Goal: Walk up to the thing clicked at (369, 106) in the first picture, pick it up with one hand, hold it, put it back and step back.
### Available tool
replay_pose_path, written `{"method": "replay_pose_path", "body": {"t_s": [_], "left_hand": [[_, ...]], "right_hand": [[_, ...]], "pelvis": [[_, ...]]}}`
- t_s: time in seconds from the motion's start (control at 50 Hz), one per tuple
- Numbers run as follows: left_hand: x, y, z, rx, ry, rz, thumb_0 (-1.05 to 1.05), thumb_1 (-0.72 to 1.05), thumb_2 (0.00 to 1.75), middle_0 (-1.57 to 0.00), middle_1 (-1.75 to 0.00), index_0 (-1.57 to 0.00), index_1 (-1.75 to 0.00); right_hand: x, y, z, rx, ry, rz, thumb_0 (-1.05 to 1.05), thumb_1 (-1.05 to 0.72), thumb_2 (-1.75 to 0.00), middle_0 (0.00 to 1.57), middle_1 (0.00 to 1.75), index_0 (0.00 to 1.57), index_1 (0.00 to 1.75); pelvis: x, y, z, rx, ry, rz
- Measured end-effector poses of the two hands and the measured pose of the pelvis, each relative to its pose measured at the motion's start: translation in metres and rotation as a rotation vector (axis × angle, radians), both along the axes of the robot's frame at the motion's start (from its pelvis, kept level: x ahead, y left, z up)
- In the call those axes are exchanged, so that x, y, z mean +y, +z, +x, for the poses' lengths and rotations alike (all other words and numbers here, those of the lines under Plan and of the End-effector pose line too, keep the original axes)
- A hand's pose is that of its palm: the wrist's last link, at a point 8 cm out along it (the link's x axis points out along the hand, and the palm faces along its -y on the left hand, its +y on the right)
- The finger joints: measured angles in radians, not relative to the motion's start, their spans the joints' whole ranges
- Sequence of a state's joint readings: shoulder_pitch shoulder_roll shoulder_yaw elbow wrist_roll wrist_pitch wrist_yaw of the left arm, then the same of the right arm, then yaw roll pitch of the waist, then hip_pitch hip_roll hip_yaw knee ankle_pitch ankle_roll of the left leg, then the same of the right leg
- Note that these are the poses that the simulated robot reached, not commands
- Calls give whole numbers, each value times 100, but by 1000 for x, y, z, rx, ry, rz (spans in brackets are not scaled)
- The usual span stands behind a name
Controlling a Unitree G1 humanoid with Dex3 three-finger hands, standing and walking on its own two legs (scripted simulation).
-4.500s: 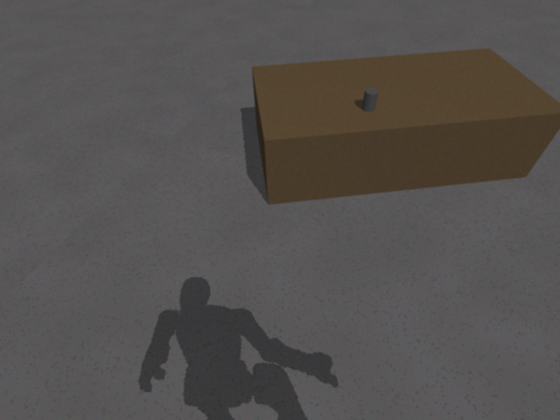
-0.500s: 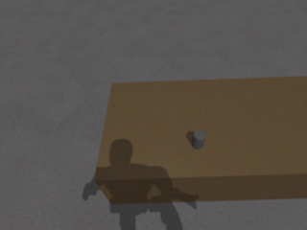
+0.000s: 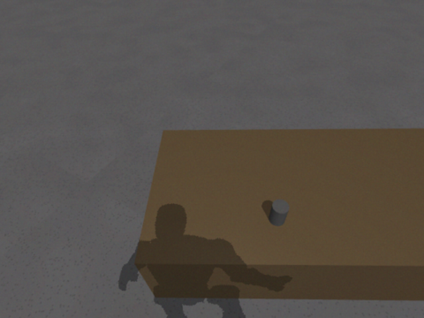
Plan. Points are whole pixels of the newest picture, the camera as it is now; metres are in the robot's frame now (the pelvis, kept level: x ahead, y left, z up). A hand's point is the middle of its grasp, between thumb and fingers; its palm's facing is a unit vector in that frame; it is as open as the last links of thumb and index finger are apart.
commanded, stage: walk up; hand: right
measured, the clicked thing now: (278, 212) +0.55 -0.20 -0.35
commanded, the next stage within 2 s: stand in 0.64 s
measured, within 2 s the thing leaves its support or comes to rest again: neither
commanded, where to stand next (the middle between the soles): +0.07 +0.02 m, yaw -1 degrees
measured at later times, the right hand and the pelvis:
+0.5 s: hand out of the picture +0.09 -0.26 -0.16, palm faces -0.02 +0.94 -0.33, open 7.4 cm; pelvis +0.01 +0.00 +0.00, yaw +1 degrees
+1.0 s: hand out of the picture +0.09 -0.26 -0.15, palm faces -0.02 +0.94 -0.34, open 7.4 cm; pelvis +0.01 -0.01 +0.00, yaw +0 degrees
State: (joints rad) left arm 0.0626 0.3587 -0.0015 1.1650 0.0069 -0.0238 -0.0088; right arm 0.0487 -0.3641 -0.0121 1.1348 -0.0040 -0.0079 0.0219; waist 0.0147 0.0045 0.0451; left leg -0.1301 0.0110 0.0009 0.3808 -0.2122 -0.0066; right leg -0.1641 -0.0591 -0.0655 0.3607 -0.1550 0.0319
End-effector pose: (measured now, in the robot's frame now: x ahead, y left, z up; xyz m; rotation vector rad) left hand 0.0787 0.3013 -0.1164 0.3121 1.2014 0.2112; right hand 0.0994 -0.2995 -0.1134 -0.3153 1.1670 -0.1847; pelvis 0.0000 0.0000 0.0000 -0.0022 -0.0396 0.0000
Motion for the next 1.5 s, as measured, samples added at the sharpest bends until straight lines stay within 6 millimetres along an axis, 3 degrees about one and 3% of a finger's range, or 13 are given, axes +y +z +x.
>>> {"method": "replay_pose_path", "body": {"t_s": [0.24,0.48,0.72,1.22,1.5], "left_hand": [[-1,2,-6,33,22,11,1,90,90,-20,-30,-20,-30],[-5,1,12,5,8,1,1,90,90,-20,-30,-20,-30],[-6,1,24,-11,-10,-6,1,90,90,-20,-30,-20,-30],[-18,0,-4,45,-6,-3,1,90,90,-20,-30,-20,-30],[-22,1,-2,35,-10,3,1,90,90,-20,-30,-20,-30]], "right_hand": [[0,-6,-5,49,-7,14,0,-90,-90,20,30,20,30],[-1,-7,-17,83,-32,9,0,-90,-90,20,30,20,30],[0,-3,-16,65,-34,-1,0,-90,-90,20,30,20,30],[-12,-5,-19,67,-20,6,0,-90,-90,20,30,20,30],[-19,-6,-28,78,-24,5,0,-90,-90,20,30,20,30]], "pelvis": [[-3,1,6,4,10,1],[-3,2,11,2,11,1],[-2,2,13,2,3,4],[-15,3,9,2,1,4],[-21,2,8,-1,-2,3]]}}
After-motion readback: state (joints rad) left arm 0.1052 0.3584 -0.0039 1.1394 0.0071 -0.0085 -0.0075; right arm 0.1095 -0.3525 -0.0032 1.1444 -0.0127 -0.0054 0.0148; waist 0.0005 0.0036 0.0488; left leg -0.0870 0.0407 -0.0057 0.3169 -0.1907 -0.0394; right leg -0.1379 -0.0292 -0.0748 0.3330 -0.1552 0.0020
